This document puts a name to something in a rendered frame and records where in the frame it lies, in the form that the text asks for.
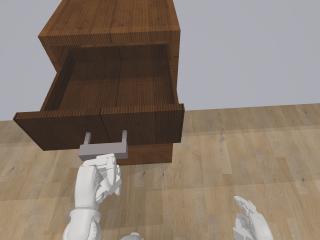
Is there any cabinet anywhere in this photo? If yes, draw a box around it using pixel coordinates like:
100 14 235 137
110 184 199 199
38 0 181 166

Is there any handle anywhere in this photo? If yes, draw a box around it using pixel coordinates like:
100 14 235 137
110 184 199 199
78 130 129 161

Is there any robot right hand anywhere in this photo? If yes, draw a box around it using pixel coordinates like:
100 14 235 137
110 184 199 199
232 196 274 240

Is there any drawer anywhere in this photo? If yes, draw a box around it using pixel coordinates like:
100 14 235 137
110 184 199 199
13 43 185 151

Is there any left robot forearm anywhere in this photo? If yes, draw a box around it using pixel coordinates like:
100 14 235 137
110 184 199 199
62 207 102 240

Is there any robot left hand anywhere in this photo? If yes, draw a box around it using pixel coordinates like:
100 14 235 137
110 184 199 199
74 153 122 210

